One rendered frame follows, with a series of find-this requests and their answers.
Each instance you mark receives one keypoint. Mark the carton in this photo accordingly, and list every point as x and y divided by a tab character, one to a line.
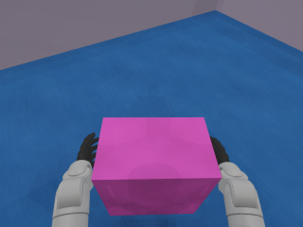
154	165

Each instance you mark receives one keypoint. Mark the left robot forearm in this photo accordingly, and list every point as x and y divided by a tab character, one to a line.
72	199

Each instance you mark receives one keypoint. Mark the right robot forearm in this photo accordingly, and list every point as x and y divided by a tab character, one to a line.
242	206

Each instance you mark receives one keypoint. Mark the robot right hand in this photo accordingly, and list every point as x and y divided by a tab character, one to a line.
219	150

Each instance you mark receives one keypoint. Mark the robot left hand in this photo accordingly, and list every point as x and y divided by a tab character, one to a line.
86	149

